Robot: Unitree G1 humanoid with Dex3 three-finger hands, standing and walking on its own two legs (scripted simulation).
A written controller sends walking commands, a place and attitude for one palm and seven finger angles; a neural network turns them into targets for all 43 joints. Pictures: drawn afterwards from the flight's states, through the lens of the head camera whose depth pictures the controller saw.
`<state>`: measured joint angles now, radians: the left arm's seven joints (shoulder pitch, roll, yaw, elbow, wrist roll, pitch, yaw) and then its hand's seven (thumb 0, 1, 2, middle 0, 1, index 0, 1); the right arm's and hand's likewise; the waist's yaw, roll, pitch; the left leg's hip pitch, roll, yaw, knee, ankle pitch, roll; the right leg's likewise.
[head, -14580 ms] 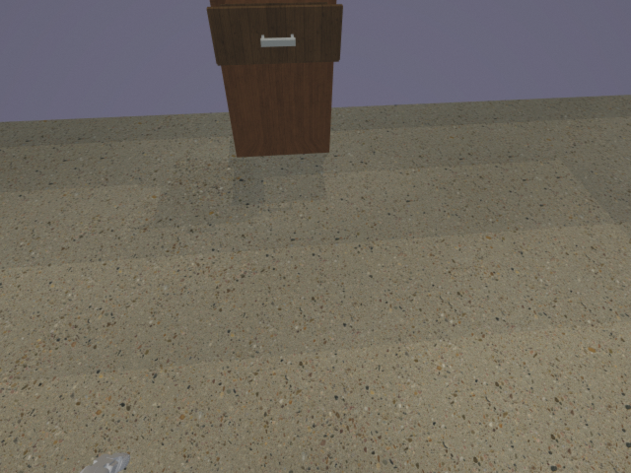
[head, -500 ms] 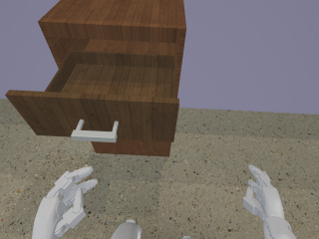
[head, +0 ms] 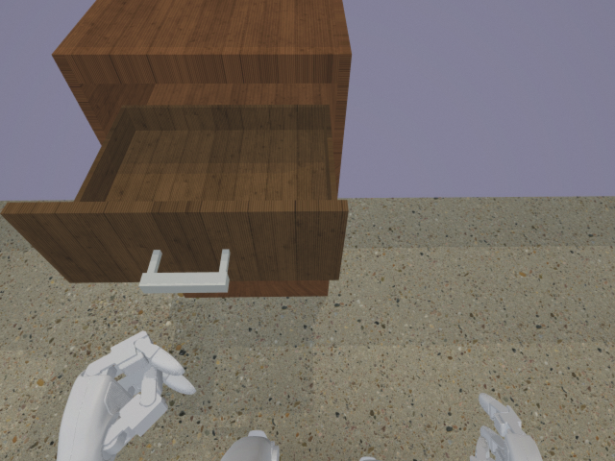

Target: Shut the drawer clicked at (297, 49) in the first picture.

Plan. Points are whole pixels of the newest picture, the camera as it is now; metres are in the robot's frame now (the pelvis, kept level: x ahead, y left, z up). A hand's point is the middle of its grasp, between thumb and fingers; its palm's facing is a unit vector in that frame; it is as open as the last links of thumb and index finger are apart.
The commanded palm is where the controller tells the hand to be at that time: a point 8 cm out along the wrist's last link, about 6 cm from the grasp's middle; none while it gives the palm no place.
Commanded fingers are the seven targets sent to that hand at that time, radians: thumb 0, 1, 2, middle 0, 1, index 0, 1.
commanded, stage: raise the hand and make a fist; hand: left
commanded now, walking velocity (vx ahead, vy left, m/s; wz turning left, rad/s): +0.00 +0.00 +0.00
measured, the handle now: (188, 269) +0.37 +0.19 +0.01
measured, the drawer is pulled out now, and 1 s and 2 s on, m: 0.30 0.30 0.30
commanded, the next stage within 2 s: bring the fist close to the handle in 0.96 s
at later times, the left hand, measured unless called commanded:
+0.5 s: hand (167, 401) +0.18 +0.14 +0.10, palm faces +0.03 -1.00 -0.01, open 3.2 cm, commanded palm +0.14 +0.19 +0.11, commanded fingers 0.00 0.90 0.90 -1.40 -1.60 -1.40 -1.60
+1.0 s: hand (174, 384) +0.19 +0.14 +0.11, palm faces +0.05 -1.00 -0.05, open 3.2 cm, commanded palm +0.15 +0.20 +0.11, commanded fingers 0.00 0.90 0.90 -1.40 -1.60 -1.40 -1.60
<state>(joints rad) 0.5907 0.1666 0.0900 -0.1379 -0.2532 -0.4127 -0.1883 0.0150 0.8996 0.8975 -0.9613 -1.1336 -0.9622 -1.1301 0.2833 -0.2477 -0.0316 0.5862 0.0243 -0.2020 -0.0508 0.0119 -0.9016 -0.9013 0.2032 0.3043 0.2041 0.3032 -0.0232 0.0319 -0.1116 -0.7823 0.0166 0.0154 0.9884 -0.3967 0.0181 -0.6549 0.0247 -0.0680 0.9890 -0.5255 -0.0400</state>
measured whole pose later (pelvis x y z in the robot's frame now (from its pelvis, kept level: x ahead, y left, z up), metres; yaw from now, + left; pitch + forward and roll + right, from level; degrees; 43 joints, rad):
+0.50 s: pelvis +0.00 +0.02 +0.00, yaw +1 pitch +7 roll -2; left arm 0.65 0.15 -0.11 -0.42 -0.12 -0.24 0.00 0.02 0.90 0.90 -1.37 -1.58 -1.38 -1.57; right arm 0.25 -0.21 0.07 0.39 0.02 -0.11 0.00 0.01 -0.90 -0.90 0.21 0.30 0.21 0.30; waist 0.01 0.05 -0.12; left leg -0.72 0.00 0.01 1.00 -0.41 0.05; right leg -0.58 0.01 -0.07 0.97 -0.53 -0.01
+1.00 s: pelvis +0.01 -0.01 +0.01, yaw +1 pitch +7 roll -1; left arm 0.66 0.18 0.01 -0.36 -0.20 -0.26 -0.07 0.02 0.90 0.90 -1.39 -1.60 -1.40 -1.60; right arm 0.28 -0.25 0.02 0.48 0.04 -0.16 -0.02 0.01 -0.90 -0.90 0.20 0.30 0.20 0.30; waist -0.01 0.05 -0.13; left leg -0.66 0.01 0.00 0.93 -0.40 0.01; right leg -0.52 0.03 -0.08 0.92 -0.53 -0.05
